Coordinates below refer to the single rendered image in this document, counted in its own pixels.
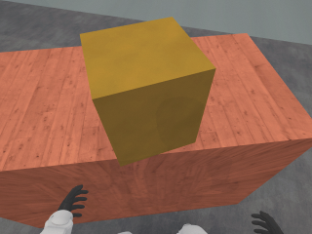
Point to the left robot hand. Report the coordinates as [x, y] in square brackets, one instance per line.
[70, 199]

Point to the robot left forearm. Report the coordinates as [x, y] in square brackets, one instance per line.
[60, 222]

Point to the pedestal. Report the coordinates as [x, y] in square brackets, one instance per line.
[52, 139]

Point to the right robot hand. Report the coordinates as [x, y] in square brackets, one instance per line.
[269, 224]

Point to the carton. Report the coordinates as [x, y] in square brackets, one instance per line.
[149, 83]

